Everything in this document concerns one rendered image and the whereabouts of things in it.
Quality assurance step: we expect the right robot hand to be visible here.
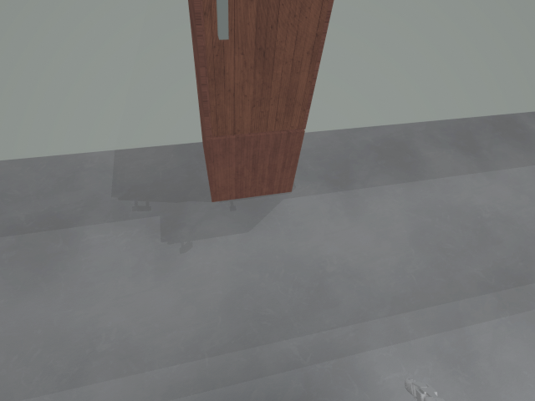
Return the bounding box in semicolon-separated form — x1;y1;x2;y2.
405;378;445;401

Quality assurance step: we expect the cupboard door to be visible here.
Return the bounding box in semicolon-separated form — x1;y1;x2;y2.
202;0;329;136

